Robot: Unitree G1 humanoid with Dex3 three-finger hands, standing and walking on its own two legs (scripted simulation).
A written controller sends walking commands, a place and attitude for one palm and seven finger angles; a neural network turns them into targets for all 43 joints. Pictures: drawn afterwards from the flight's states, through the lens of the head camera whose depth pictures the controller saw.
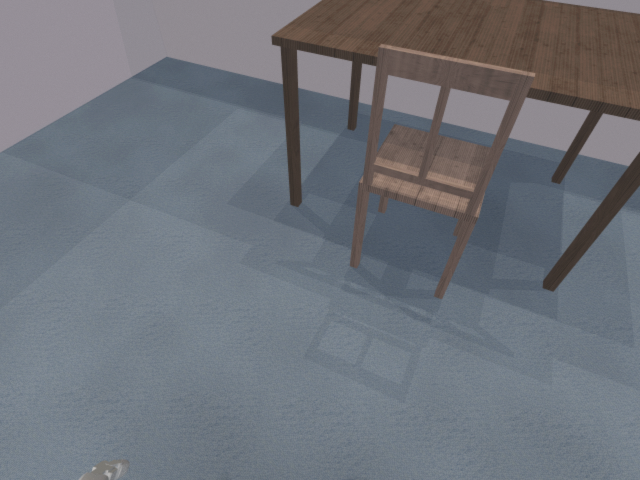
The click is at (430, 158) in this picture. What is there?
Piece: chair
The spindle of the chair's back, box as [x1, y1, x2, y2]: [418, 86, 450, 178]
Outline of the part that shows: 442,86 440,89 418,176 425,178 450,88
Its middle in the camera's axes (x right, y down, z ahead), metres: +0.30 -0.28 +1.04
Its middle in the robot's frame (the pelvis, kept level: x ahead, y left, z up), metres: +0.97 -0.25 -0.10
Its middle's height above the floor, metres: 0.67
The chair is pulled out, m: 0.00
